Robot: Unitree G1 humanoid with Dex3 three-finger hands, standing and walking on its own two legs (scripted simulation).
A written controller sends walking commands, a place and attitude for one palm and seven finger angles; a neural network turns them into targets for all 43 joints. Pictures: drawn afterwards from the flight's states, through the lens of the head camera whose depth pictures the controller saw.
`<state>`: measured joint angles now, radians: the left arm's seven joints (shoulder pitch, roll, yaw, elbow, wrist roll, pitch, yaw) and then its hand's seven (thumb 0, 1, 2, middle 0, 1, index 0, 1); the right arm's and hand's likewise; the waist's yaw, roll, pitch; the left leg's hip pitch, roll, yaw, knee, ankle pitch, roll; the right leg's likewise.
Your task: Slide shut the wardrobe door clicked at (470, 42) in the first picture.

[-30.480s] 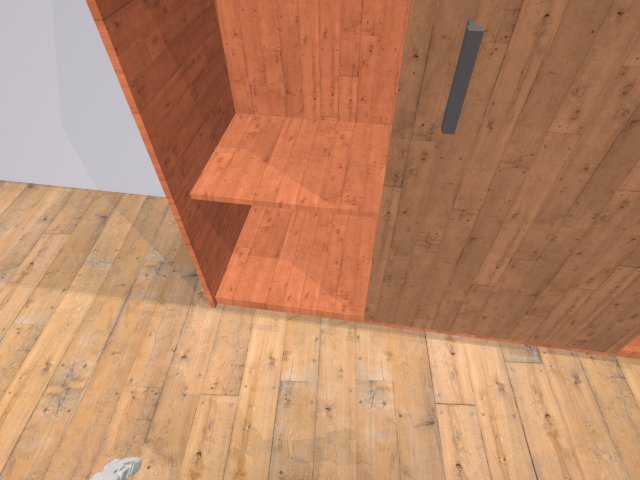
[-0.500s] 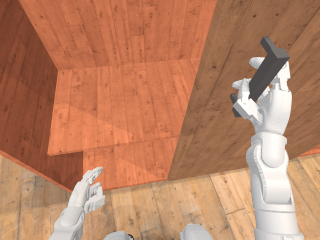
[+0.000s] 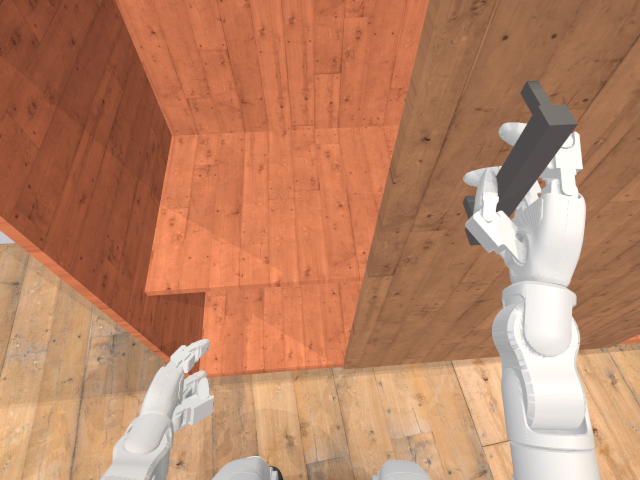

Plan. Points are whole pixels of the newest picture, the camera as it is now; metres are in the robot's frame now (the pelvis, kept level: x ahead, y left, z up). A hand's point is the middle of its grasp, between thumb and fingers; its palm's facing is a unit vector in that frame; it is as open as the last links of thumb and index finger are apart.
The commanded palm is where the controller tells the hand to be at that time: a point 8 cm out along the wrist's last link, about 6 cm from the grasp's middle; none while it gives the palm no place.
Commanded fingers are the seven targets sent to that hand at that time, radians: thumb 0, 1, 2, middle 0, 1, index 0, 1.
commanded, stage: step sideways, sliding the door along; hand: right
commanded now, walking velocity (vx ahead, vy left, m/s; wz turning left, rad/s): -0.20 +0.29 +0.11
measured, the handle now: (502, 172) +0.38 -0.18 +0.17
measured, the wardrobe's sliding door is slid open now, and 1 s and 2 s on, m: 0.43 0.28 0.12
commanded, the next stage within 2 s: none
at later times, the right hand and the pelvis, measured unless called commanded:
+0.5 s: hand (405, 221) +0.33 -0.07 +0.17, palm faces +0.16 +0.99 -0.01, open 6.7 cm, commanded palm +0.30 -0.05 +0.18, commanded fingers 0.00 -0.90 -0.90 0.45 1.40 0.45 1.40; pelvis -0.03 +0.06 +0.00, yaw +1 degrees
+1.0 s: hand (324, 226) +0.32 +0.00 +0.17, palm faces +0.14 +0.99 -0.03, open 6.6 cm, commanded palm +0.29 +0.02 +0.18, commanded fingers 0.00 -0.90 -0.90 0.45 1.40 0.45 1.40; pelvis -0.05 +0.14 +0.00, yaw +3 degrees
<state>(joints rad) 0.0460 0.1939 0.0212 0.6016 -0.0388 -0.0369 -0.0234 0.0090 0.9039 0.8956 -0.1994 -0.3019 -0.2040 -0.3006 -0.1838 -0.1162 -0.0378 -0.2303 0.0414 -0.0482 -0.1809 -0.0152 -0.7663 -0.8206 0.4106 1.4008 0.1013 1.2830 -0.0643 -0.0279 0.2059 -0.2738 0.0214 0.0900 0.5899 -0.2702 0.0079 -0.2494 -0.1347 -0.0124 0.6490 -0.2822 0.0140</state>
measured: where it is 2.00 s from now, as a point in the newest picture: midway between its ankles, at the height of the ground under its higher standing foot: outside the picture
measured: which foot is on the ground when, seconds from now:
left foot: down 0.00-0.02, up 0.04-0.24, down 0.26-0.84, up 0.86-1.00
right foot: down 0.00-0.30, up 0.32-0.40, down 0.42-1.00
